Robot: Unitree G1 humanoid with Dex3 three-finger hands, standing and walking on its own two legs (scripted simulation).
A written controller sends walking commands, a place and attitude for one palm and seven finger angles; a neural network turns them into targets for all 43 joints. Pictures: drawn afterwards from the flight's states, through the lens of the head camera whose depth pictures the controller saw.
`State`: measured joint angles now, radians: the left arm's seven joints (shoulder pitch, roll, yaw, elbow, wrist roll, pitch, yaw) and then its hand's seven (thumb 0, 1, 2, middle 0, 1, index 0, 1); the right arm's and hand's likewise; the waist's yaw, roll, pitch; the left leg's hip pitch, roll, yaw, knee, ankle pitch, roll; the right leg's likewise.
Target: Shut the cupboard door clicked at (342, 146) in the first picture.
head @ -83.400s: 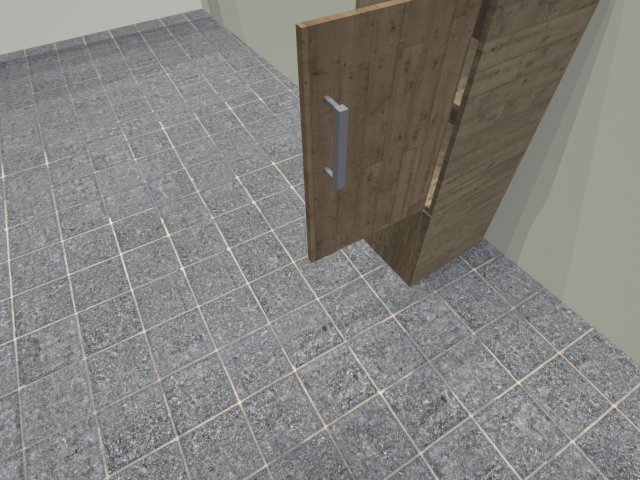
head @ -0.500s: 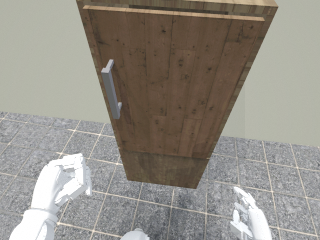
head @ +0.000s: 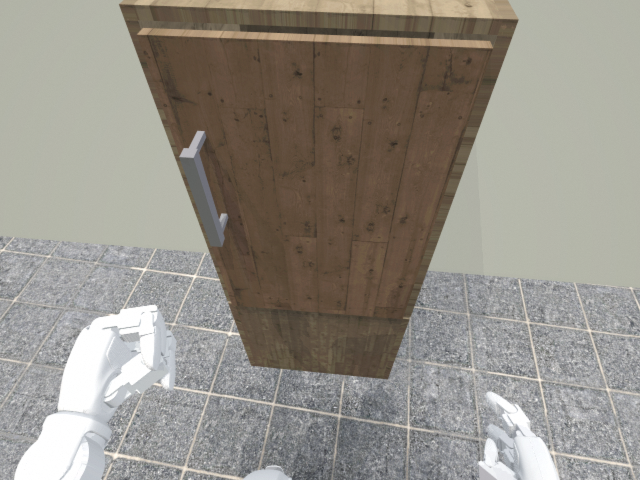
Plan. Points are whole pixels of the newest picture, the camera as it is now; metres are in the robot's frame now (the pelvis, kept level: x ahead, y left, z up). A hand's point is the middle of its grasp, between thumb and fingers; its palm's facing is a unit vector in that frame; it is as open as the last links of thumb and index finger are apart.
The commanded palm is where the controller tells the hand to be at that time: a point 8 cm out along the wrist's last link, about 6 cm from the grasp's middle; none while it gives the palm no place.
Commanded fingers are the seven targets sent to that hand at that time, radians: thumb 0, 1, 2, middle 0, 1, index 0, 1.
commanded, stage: raise the hand and make a fist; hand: left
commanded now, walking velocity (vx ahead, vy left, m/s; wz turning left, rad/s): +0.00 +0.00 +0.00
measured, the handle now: (208, 193) +0.48 +0.20 +0.08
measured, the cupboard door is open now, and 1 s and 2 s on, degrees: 1 1 0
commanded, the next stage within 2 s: bring the fist close to the handle in 0.06 s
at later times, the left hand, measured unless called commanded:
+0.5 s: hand (182, 306) +0.29 +0.18 +0.08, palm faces -0.04 -1.00 -0.02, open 3.1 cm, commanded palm +0.27 +0.24 +0.08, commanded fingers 0.00 0.90 0.90 -1.30 -1.50 -1.30 -1.50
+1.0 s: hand (202, 258) +0.36 +0.18 +0.09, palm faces -0.04 -1.00 -0.02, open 3.1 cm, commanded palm +0.34 +0.23 +0.08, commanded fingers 0.00 0.90 0.90 -1.30 -1.50 -1.30 -1.50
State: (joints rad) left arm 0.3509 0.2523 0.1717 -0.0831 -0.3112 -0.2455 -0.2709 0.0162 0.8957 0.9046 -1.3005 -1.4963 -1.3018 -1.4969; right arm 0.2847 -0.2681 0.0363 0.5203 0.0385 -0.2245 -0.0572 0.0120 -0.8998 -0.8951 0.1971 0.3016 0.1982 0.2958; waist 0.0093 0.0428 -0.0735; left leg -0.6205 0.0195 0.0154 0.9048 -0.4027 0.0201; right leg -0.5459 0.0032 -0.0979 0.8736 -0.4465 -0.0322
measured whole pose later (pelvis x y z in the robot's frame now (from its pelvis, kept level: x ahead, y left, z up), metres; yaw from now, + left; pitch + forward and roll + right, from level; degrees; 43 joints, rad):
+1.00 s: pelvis +0.00 +0.00 +0.00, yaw -1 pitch +8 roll -1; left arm -0.26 0.26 0.19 0.47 -0.24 -0.26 -0.24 0.02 0.90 0.90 -1.30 -1.50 -1.30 -1.50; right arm 0.26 -0.26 0.04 0.60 0.04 -0.14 -0.05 0.01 -0.90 -0.89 0.20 0.30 0.20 0.30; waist -0.01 0.03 -0.06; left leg -0.63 0.01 0.04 0.86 -0.38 0.03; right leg -0.57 0.00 -0.08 0.85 -0.42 -0.03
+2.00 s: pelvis -0.01 +0.01 +0.00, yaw +0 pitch +11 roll -2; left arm -0.63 0.35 0.21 0.92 -0.22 -0.36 -0.34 -0.01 0.84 0.96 -1.30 -1.50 -1.30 -1.50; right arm 0.30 -0.28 0.03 0.64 0.05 -0.07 -0.05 0.01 -0.90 -0.89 0.20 0.30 0.20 0.30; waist -0.04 0.03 -0.07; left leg -0.74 0.01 0.02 0.91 -0.37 0.03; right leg -0.67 0.00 -0.09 0.88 -0.42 -0.03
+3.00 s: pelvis -0.04 +0.02 -0.01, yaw -2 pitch +12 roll -2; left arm -0.63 0.33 0.22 0.89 -0.19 -0.33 -0.18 0.00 0.89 0.95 -1.30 -1.50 -1.30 -1.50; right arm 0.36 -0.28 0.04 0.62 0.04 -0.10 -0.03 0.01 -0.90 -0.89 0.20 0.30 0.20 0.30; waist -0.08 0.03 -0.08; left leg -0.81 0.00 0.02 0.95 -0.35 0.04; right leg -0.75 0.02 -0.05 0.92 -0.38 -0.02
